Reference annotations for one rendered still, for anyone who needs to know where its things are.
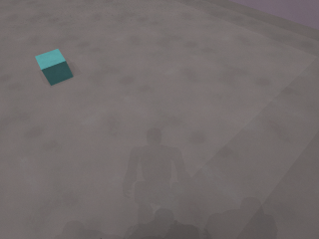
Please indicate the carton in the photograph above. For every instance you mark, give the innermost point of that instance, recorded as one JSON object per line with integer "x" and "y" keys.
{"x": 54, "y": 67}

